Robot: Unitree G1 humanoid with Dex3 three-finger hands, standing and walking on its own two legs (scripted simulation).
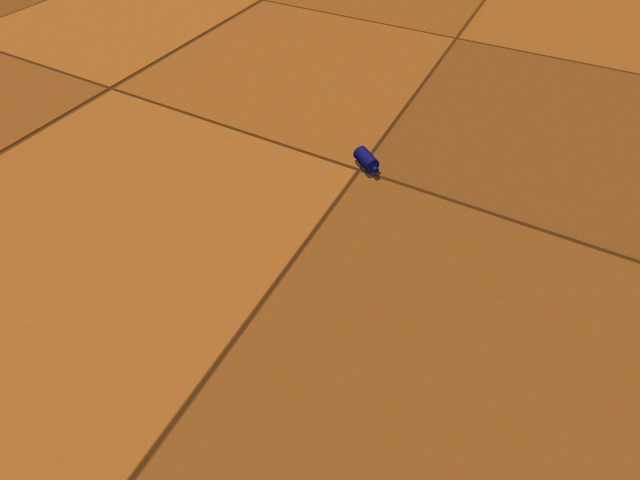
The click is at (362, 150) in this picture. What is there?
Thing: lying bottle
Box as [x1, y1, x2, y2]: [353, 146, 378, 172]
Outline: 356,148 353,154 354,157 368,172 376,172 378,170 378,161 364,146 359,146
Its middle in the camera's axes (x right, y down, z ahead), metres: +0.23 -0.41 +1.93
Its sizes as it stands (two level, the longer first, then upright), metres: 0.163 0.074 0.074
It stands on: the floor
